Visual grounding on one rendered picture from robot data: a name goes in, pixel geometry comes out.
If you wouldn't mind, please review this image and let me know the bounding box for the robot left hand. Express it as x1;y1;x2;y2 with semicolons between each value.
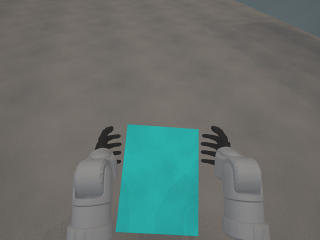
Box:
95;126;122;164

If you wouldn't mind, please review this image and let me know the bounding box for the carton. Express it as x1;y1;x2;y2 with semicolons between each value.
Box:
115;124;199;236

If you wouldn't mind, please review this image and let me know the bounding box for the robot right hand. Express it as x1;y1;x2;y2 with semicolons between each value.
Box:
201;126;231;165

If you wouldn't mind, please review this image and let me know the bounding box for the robot right forearm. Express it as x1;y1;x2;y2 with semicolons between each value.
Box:
214;146;271;240

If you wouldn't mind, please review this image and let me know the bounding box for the robot left forearm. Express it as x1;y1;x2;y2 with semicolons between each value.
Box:
66;148;118;240

